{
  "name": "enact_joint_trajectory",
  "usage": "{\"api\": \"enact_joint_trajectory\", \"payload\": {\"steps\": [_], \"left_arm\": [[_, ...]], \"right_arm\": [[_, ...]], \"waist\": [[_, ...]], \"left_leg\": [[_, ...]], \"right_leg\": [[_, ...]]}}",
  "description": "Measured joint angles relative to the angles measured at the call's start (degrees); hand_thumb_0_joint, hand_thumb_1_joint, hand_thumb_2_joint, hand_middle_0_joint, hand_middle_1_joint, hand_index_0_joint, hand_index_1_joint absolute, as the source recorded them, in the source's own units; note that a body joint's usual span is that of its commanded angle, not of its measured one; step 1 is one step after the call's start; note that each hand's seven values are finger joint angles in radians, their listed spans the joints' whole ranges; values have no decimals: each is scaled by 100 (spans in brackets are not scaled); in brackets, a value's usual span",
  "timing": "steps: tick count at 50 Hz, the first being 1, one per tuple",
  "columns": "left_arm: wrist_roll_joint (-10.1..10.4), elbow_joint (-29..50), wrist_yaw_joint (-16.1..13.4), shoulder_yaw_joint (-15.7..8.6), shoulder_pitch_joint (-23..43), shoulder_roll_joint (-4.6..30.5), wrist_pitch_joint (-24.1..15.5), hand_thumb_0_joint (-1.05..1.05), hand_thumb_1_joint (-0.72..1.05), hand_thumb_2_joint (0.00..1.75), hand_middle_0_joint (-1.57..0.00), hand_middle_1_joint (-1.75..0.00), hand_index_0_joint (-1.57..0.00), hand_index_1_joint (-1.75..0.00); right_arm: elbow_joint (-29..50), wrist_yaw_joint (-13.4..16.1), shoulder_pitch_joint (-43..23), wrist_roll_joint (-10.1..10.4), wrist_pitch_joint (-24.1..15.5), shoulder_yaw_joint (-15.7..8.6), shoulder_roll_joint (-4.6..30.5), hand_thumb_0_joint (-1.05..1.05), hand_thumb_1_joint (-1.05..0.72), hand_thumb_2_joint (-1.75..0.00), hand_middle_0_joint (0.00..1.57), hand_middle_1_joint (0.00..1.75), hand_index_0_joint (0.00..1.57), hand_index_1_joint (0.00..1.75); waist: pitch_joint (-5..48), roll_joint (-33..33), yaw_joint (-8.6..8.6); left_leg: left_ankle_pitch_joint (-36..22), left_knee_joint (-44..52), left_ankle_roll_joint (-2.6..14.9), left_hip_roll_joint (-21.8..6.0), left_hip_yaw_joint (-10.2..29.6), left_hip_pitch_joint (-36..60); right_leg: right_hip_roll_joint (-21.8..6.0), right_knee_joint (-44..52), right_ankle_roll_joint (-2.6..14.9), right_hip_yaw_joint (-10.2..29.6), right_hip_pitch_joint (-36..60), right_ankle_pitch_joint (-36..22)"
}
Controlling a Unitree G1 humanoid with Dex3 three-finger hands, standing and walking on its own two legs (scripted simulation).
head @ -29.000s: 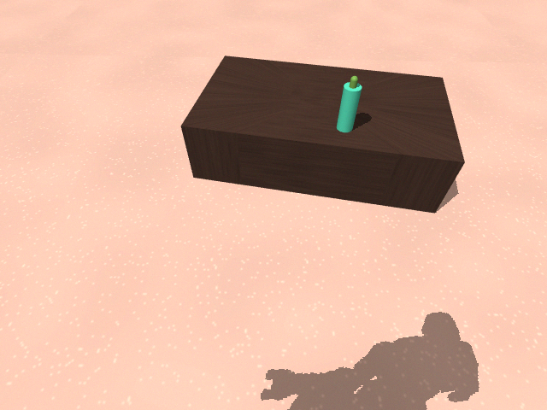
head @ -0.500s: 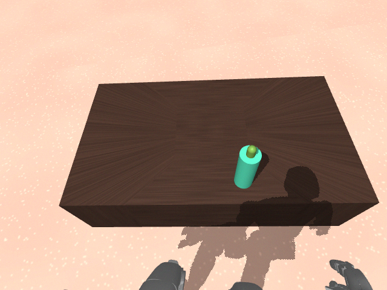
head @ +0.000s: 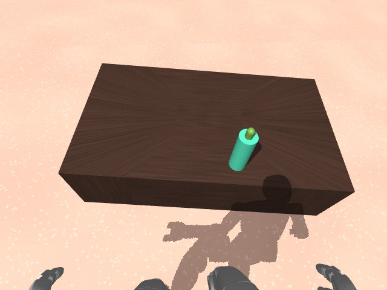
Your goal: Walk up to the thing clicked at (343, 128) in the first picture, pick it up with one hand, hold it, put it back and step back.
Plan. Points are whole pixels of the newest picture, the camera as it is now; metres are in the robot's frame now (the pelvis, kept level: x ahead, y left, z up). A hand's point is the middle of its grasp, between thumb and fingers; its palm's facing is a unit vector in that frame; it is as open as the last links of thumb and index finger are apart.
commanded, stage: step back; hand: right
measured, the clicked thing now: (243, 148) +0.62 -0.20 -0.31
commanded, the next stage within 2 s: none
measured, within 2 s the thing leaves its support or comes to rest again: neither
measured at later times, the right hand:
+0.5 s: hand out of the picture -0.09 -0.29 -0.17, palm faces -0.07 +0.91 -0.40, open 7.4 cm
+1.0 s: hand out of the picture -0.20 -0.27 -0.15, palm faces +0.02 +0.93 -0.37, open 7.4 cm
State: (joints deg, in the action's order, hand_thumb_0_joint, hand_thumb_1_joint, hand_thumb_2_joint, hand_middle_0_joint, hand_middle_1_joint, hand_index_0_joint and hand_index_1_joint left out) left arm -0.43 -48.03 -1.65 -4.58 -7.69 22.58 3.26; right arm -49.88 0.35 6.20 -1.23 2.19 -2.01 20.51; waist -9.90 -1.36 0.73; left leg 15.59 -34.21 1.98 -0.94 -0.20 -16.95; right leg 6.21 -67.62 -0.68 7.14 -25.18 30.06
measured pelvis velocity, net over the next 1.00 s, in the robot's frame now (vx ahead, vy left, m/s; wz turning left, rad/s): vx -0.32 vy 0.00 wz -0.05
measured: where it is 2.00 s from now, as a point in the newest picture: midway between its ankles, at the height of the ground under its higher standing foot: outside the picture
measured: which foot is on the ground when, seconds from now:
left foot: down 0.00-0.20, up 0.22-0.50, down 0.52-0.90, up 0.92-1.00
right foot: up 0.00-0.14, down 0.16-0.54, up 0.56-0.84, down 0.86-1.00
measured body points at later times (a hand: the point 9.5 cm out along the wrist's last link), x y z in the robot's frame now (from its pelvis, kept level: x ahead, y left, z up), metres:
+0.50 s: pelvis -0.15 -0.01 -0.01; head -0.09 -0.02 +0.43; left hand -0.01 +0.31 -0.11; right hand -0.09 -0.33 -0.14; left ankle -0.18 +0.12 -0.72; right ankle -0.08 -0.14 -0.73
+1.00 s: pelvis -0.32 +0.00 -0.01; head -0.28 -0.02 +0.44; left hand -0.24 +0.31 -0.12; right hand -0.20 -0.32 -0.13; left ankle -0.27 +0.13 -0.67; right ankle -0.31 -0.13 -0.73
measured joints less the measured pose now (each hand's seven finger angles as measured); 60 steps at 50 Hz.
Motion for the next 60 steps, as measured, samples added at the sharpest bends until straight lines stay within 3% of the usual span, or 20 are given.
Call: {"api": "enact_joint_trajectory", "payload": {"steps": [4,8,10,13,15,18,24,26,28,31,33,35,40,43,45,48,52,57,59,60], "left_arm": [[-26,-11,35,-3,-106,11,-24,1,90,90,-21,-30,-20,-30],[-66,-95,80,15,-200,-3,-103,1,90,90,-21,-30,-20,-30],[-136,-183,89,17,-217,-134,-158,1,91,90,-21,-30,-20,-30],[-175,-133,152,71,-342,-193,-155,1,90,90,-21,-30,-21,-30],[-161,-100,133,88,-352,-241,-132,1,90,90,-21,-30,-21,-30],[-182,12,96,77,-242,-253,-90,1,90,90,-21,-30,-21,-30],[-173,381,16,80,172,-153,-131,1,90,90,-21,-30,-21,-30],[-134,452,26,102,288,-73,-99,1,90,90,-21,-30,-21,-30],[-100,405,25,85,387,36,-35,1,90,90,-21,-30,-21,-30],[-67,163,-13,47,352,32,77,1,90,90,-21,-30,-21,-30],[-11,76,-18,26,269,54,85,1,90,90,-21,-30,-21,-30],[-1,54,2,15,174,45,50,1,90,90,-21,-30,-20,-30],[-54,3,53,40,-54,10,-5,1,90,90,-21,-30,-20,-30],[-90,-102,77,65,-155,-7,-70,1,90,90,-21,-30,-20,-30],[-157,-221,80,82,-177,-150,-123,1,90,90,-21,-30,-20,-30],[-179,-228,140,141,-334,-186,-121,1,90,90,-21,-30,-21,-30],[-199,-174,95,135,-351,-216,-71,1,90,90,-21,-30,-21,-30],[-231,113,21,120,-69,-88,-66,1,90,90,-21,-30,-21,-30],[-191,221,13,128,66,5,-49,1,90,90,-21,-30,-21,-30],[-170,240,9,126,153,82,-29,1,90,90,-21,-30,-21,-30]], "right_arm": [[199,2,-128,9,-35,-11,44,1,-90,-90,20,30,21,30],[296,-46,-199,30,27,-15,133,1,-90,-90,20,30,21,30],[230,-54,-231,74,92,-54,236,1,-90,-90,20,30,21,30],[68,-15,-98,120,205,-105,224,1,-91,-90,20,30,20,30],[19,-7,51,171,195,-112,270,1,-91,-90,20,30,20,30],[-25,13,312,173,143,-109,337,1,-91,-90,20,30,20,30],[-151,32,614,78,154,-114,358,1,-91,-90,20,30,20,30],[-167,1,637,49,101,-131,337,1,-91,-90,20,30,20,30],[-209,-33,556,-10,66,-147,207,1,-91,-90,20,30,20,30],[-177,-108,520,-71,35,-97,117,1,-91,-90,20,30,20,30],[-157,-78,496,-83,23,-46,46,1,-91,-90,20,30,20,30],[-109,-51,440,-72,17,-27,30,1,-90,-90,20,30,21,30],[136,-16,159,-51,-18,-38,89,1,-90,-90,20,30,21,30],[244,-35,-29,-5,24,-29,171,1,-90,-90,20,30,21,30],[209,-34,-176,41,86,-59,278,1,-90,-90,20,30,21,30],[112,19,-136,90,185,-88,225,1,-91,-90,20,30,20,30],[90,38,116,142,140,-81,285,1,-91,-90,20,30,20,30],[18,43,365,61,157,-103,320,1,-91,-90,20,30,20,30],[-17,17,410,25,130,-112,309,1,-91,-90,20,30,20,30],[-68,13,378,1,106,-128,250,1,-91,-90,20,30,20,30]], "waist": [[-79,57,10],[-56,158,15],[-75,472,-33],[51,411,35],[96,400,49],[131,408,11],[-8,325,-91],[-46,239,-139],[-182,-69,-98],[-115,0,-215],[-20,-11,-215],[25,13,-164],[-1,97,-23],[9,169,47],[-61,499,17],[57,369,128],[166,294,133],[95,256,44],[45,197,5],[-48,41,5]], "left_leg": [[-155,-55,-34,-98,-147,-184],[-178,-401,-135,-197,-274,-514],[-118,-642,-173,-342,-92,-680],[1046,-1949,-219,260,475,-1053],[1083,-2798,-235,593,752,-1170],[1090,-3242,-306,731,848,-1038],[1332,-1623,-323,374,540,-160],[882,-680,-235,254,367,200],[625,-540,-136,411,179,241],[468,-512,-65,247,238,104],[251,-294,-73,155,234,62],[65,-145,-68,74,212,-9],[-223,-146,-101,-79,57,-340],[-282,-412,-188,-168,-39,-662],[-246,-636,-196,-315,164,-838],[1018,-1881,-205,282,598,-1172],[1160,-3034,-267,702,795,-1172],[1371,-1949,-313,435,522,-390],[1060,-937,-263,298,339,49],[737,-651,-169,381,241,147]], "right_leg": [[-265,1080,-109,-128,476,-83],[-509,2796,-11,-429,1108,-738],[-341,3068,76,-583,1200,-883],[-472,2960,160,-513,1000,-1004],[-565,3088,147,-487,947,-1176],[-664,3199,128,-549,799,-1378],[-886,3022,34,-821,376,-1601],[-976,2803,-36,-872,161,-1614],[-1074,2543,-14,-627,4,-1418],[-420,1106,79,-146,-308,-140],[-105,209,121,15,-413,-40],[-26,-40,84,-26,-288,-54],[-298,1328,-53,-266,556,-53],[-475,2874,18,-468,1195,-682],[-289,3160,60,-617,1279,-908],[-454,2992,129,-512,1028,-1007],[-679,3089,99,-510,818,-1283],[-885,2927,-14,-736,400,-1501],[-977,2736,-86,-802,157,-1548],[-1092,2599,-127,-738,48,-1559]]}}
